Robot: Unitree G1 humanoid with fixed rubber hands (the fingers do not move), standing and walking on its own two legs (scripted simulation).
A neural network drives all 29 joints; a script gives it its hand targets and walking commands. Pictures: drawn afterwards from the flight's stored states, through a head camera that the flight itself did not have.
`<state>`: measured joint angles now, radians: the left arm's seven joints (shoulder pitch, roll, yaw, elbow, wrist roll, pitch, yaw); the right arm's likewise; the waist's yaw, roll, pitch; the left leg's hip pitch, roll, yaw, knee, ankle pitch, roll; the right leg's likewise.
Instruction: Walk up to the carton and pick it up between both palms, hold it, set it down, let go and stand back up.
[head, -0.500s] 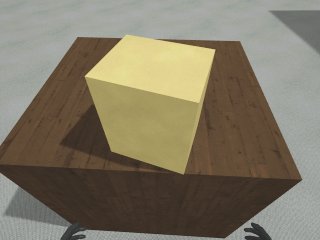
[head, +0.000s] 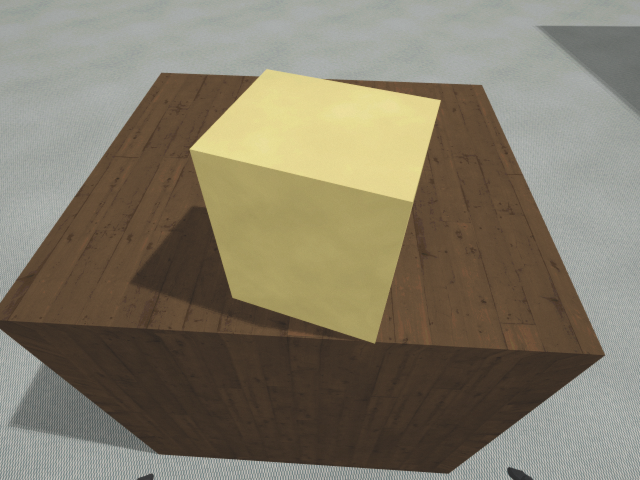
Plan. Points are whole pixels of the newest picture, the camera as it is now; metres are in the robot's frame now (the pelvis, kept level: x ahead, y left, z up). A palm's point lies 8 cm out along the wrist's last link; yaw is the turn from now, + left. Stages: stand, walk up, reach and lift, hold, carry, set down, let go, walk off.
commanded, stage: stand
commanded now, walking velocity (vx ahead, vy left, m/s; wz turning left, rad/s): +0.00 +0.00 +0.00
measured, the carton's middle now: (323, 212) +0.40 +0.00 +0.13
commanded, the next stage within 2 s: walk up in 1.42 s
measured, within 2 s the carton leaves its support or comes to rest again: neither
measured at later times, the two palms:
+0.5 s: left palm out of the picture +0.05 +0.27 -0.12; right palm out of the picture +0.07 -0.26 -0.11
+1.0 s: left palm out of the picture +0.04 +0.27 -0.11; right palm out of the picture +0.05 -0.27 -0.11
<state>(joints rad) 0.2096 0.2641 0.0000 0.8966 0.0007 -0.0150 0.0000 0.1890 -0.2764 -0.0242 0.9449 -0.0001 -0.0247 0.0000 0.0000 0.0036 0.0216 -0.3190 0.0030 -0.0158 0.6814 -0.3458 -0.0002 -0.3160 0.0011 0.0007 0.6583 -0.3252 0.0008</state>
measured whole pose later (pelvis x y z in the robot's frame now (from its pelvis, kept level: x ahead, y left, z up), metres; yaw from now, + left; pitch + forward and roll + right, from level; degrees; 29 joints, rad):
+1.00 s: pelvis -0.02 +0.00 +0.01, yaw +0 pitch +0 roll -1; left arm 0.21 0.27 0.00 0.99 0.00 -0.03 0.00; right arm 0.13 -0.28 -0.02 1.07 0.00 -0.03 0.00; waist 0.00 0.01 0.02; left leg -0.32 0.00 -0.02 0.55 -0.24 0.01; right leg -0.30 0.00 0.00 0.50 -0.21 0.01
